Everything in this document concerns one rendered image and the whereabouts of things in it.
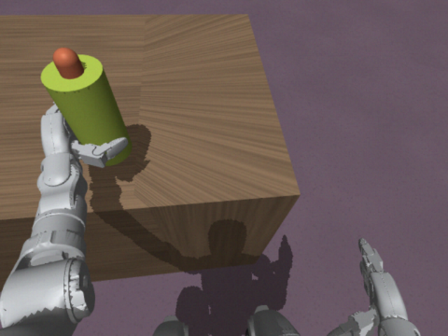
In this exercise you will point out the left robot hand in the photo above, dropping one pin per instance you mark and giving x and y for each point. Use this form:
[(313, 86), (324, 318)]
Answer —
[(58, 137)]

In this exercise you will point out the right robot hand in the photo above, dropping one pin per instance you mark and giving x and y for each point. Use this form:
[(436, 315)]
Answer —
[(385, 299)]

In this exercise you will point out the left robot arm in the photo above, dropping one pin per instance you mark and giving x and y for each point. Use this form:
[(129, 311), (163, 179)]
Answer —
[(49, 290)]

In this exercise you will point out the right robot arm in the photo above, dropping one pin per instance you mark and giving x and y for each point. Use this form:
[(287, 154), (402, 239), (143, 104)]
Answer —
[(397, 327)]

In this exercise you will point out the bottle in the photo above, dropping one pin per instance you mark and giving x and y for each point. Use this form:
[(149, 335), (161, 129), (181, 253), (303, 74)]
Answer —
[(79, 87)]

